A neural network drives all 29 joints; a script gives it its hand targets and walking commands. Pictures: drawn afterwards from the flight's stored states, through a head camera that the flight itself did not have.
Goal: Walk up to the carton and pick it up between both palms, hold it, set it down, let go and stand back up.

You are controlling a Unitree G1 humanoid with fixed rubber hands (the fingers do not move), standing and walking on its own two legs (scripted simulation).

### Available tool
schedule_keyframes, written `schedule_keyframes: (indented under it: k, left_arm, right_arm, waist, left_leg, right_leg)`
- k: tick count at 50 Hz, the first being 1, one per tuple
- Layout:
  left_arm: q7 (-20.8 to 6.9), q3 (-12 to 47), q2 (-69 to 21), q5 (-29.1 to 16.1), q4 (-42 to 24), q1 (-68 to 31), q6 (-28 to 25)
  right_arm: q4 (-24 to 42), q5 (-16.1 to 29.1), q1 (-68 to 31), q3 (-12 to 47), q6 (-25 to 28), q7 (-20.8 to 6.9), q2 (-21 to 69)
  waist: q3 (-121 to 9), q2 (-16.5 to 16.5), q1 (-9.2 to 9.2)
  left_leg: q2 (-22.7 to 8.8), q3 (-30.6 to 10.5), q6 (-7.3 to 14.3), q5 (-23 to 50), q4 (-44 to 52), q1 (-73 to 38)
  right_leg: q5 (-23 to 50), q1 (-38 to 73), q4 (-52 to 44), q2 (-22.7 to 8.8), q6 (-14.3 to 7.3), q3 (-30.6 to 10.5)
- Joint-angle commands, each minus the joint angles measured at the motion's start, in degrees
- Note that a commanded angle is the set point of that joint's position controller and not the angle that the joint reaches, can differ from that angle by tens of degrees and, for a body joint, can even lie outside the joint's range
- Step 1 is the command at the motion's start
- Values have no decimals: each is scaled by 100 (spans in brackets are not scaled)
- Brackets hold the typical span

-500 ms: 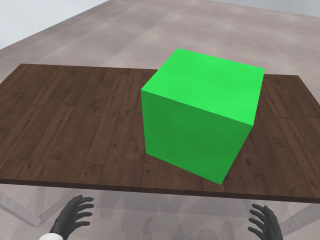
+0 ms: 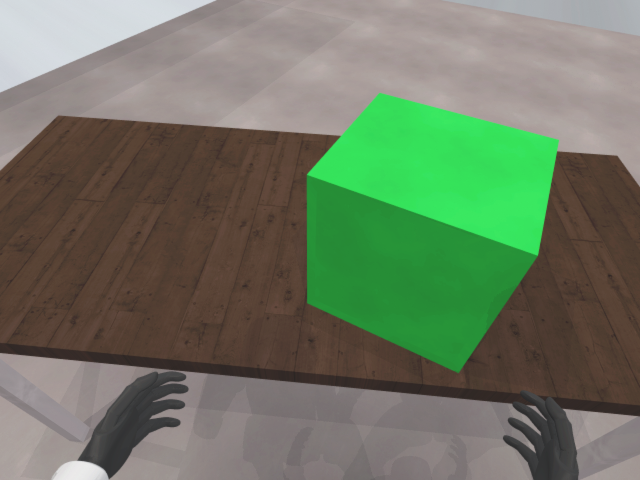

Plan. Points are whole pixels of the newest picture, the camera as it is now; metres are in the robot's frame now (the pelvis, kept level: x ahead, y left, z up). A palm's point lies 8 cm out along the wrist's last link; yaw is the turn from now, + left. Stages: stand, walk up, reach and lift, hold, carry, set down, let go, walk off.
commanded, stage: reach and lift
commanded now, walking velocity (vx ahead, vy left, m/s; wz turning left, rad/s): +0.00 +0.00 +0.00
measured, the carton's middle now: (418, 231) +0.45 -0.10 +0.06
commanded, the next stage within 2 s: none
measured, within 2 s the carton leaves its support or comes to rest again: neither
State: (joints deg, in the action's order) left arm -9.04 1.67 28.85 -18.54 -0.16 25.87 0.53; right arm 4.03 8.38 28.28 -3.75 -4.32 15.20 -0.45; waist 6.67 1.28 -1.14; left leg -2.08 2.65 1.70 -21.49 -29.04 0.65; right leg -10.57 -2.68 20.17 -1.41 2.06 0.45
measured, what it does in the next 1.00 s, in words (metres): stands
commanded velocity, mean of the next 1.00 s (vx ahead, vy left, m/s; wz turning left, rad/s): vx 0.00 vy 0.00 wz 0.00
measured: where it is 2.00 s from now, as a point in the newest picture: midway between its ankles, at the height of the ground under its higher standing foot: outside the picture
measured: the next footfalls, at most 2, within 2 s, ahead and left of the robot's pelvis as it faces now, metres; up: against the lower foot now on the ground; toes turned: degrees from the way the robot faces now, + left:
none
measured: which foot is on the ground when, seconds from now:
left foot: down 0.00-1.00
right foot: down 0.00-1.00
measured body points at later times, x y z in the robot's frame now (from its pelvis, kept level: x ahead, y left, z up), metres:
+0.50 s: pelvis +0.00 +0.01 +0.00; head -0.01 +0.02 +0.45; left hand +0.25 +0.25 +0.06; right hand +0.21 -0.22 +0.05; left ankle -0.05 +0.09 -0.74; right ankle +0.01 -0.17 -0.74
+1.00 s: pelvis -0.01 -0.01 +0.00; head +0.01 +0.01 +0.45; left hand +0.31 +0.22 +0.08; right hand +0.24 -0.25 +0.08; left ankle -0.05 +0.09 -0.74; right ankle +0.01 -0.18 -0.74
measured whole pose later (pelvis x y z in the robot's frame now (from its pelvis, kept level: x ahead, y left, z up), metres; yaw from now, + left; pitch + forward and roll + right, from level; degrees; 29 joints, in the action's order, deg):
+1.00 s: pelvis -0.01 -0.01 +0.00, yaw +1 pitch -4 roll -2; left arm -10.2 -2.7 30.2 -19.8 3.2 -7.9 24.9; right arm 12.9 15.6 4.5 -5.6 -27.5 17.7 -8.6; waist 5.7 -0.4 3.5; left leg -1.4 1.9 1.1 -17.8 -25.8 4.4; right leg -8.0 -6.3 17.7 -0.7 3.3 -3.2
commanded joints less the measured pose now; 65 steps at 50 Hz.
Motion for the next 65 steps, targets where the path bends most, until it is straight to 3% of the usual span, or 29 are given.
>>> schedule_keyframes:
  k: [1,9,15,16,17,23,29,39,45,49,65]
  left_arm:
    - [17,-598,1119,-148,-1275,-412,-355]
    - [-10,-611,1372,-358,-1481,-577,-312]
    - [90,-523,1334,-512,-1603,-1118,31]
    - [124,-562,1586,-577,-1738,-2158,112]
    - [148,-511,1516,-625,-1596,-2218,236]
    - [-25,-730,1294,-395,-1430,-2640,1040]
    - [-119,-927,1036,-101,-1429,-3210,1708]
    - [-91,-1129,1132,-31,-1326,-4241,1934]
    - [-73,-1114,1270,-114,-1182,-4837,2026]
    - [-116,-1113,1392,-169,-797,-5306,2123]
    - [-252,-938,1726,-191,493,-7180,2536]
  right_arm:
    - [1416,-24,-169,-151,173,108,-376]
    - [1727,10,-330,-144,-8,305,-342]
    - [2020,-7,-788,-261,-438,212,-629]
    - [2153,24,-1455,-421,-529,197,-826]
    - [2089,63,-1507,-457,-662,179,-836]
    - [2144,383,-1729,-368,-1302,259,-1106]
    - [2210,539,-2085,-442,-1700,274,-1373]
    - [2495,597,-2786,-465,-1851,206,-1495]
    - [2411,669,-3237,-488,-1926,225,-1541]
    - [2229,685,-3689,-469,-2039,274,-1526]
    - [1236,868,-5552,-438,-2301,373,-1591]
  waist:
    - [-258,601,127]
    - [-312,672,160]
    - [-595,704,276]
    - [-879,808,184]
    - [-812,729,273]
    - [-1074,442,313]
    - [-966,526,361]
    - [-1468,432,380]
    - [-1884,452,474]
    - [-2070,280,559]
    - [-2577,232,854]
  left_leg:
    - [-145,-247,-465,2354,702,1472]
    - [-172,-358,-462,2309,637,1471]
    - [-258,-434,-505,2497,760,1501]
    - [-325,-507,-526,2588,699,1555]
    - [-341,-531,-516,2634,688,1530]
    - [-241,-462,-481,3113,782,1172]
    - [-194,-372,-563,3226,825,887]
    - [-73,-199,-479,2951,823,942]
    - [-12,-130,-454,2973,780,897]
    - [47,-81,-365,2637,839,1031]
    - [163,-27,-275,2203,890,1029]
  right_leg:
    - [799,791,29,98,-619,-248]
    - [666,671,86,81,-618,-272]
    - [806,826,115,90,-637,-337]
    - [763,714,89,118,-678,-328]
    - [838,805,83,123,-679,-366]
    - [1557,1173,8,110,-609,-443]
    - [1558,1069,-141,184,-630,-408]
    - [1816,1059,-58,202,-552,-406]
    - [2127,1103,5,208,-512,-415]
    - [2247,1185,35,176,-447,-419]
    - [2420,1179,52,215,-375,-246]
